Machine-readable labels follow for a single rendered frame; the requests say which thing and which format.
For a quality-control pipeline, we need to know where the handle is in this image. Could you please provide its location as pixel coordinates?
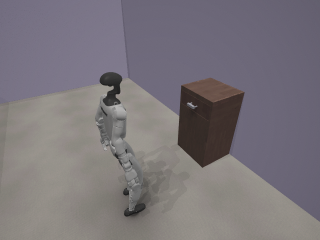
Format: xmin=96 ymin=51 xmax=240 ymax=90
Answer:
xmin=187 ymin=102 xmax=198 ymax=109

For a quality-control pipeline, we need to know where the cabinet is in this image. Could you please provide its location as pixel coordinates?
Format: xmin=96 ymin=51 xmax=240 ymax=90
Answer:
xmin=177 ymin=77 xmax=245 ymax=168

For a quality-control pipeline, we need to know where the drawer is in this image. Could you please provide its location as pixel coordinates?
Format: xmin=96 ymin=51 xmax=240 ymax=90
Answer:
xmin=181 ymin=90 xmax=211 ymax=120

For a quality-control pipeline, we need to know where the robot right shin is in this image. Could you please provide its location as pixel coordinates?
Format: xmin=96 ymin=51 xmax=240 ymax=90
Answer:
xmin=129 ymin=182 xmax=144 ymax=211

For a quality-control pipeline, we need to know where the left robot forearm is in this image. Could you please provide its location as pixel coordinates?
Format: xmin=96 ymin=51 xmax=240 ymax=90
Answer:
xmin=95 ymin=120 xmax=108 ymax=138

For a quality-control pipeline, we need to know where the left robot upper arm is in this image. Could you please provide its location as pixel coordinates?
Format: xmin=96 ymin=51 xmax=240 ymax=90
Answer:
xmin=95 ymin=94 xmax=107 ymax=124

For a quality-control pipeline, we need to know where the right robot hand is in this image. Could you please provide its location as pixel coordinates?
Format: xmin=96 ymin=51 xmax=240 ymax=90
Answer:
xmin=124 ymin=168 xmax=139 ymax=188

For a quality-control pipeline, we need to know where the right robot forearm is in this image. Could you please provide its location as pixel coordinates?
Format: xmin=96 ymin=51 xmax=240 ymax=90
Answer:
xmin=114 ymin=139 xmax=132 ymax=172

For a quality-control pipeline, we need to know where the right robot upper arm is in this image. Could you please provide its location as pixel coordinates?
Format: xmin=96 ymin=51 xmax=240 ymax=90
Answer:
xmin=111 ymin=106 xmax=127 ymax=147

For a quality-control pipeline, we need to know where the left robot hand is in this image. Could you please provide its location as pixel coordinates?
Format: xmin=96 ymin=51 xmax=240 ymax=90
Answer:
xmin=100 ymin=136 xmax=111 ymax=151

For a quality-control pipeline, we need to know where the right robot foot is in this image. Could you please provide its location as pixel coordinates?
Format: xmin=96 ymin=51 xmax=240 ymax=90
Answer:
xmin=124 ymin=203 xmax=146 ymax=217

